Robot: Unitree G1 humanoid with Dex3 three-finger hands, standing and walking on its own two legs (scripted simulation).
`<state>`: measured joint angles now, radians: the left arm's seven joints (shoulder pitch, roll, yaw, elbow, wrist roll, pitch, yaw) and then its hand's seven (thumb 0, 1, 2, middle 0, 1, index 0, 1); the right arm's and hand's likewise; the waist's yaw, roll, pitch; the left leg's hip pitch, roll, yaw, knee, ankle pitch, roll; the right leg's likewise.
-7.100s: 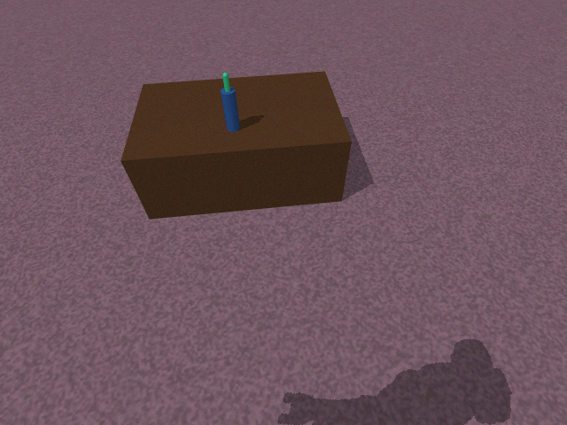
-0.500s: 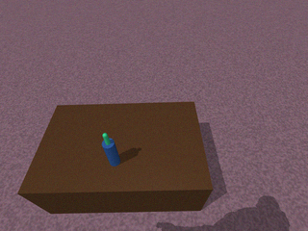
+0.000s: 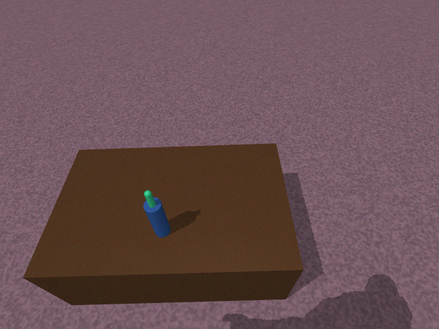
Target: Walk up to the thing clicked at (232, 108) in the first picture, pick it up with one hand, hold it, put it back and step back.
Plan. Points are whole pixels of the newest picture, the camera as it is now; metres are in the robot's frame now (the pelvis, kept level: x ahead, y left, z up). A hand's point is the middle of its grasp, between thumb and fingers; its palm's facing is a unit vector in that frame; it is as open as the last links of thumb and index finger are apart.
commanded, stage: go down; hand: left
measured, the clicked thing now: (155, 213) +0.52 +0.23 -0.30
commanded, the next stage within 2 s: none
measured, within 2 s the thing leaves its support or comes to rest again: neither
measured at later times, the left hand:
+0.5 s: hand out of the picture +0.16 +0.27 -0.15, palm faces +0.04 -0.94 -0.35, open 15.6 cm
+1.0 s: hand out of the picture +0.16 +0.28 -0.14, palm faces +0.05 -0.94 -0.34, open 17.2 cm
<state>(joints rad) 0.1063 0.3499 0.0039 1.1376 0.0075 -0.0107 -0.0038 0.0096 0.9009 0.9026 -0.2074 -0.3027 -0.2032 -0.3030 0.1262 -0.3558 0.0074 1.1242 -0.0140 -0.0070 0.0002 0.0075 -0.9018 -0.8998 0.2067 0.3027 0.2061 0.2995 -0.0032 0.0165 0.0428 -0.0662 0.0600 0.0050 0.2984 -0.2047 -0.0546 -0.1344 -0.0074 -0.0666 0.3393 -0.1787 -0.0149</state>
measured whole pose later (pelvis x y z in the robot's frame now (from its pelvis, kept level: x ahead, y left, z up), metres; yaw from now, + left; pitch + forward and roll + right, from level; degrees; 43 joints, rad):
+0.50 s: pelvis +0.00 +0.02 -0.02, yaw -1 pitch +6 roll +0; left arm 0.10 0.30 0.15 0.70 0.05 0.28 -0.01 0.01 -0.14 0.15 -0.05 -0.05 -0.05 -0.04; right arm 0.25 -0.25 -0.01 0.69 0.03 -0.08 -0.05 0.01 -0.92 -0.90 0.21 0.30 0.21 0.30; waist -0.03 0.02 -0.02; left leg -0.34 0.04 0.01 0.58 -0.34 -0.02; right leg -0.39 -0.04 -0.05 0.57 -0.28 0.01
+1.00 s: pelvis +0.01 +0.04 -0.05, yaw +1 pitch +10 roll -2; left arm 0.32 0.31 0.12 0.23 0.02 0.48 -0.01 0.00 -0.48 0.07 -0.07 -0.05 -0.06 -0.05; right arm 0.24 -0.24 0.01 0.60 0.02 -0.15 -0.10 0.01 -0.86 -0.89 0.21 0.30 0.21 0.30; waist -0.03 0.04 -0.11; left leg -0.55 0.04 -0.02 0.86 -0.49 0.00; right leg -0.56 -0.05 -0.07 0.79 -0.40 0.04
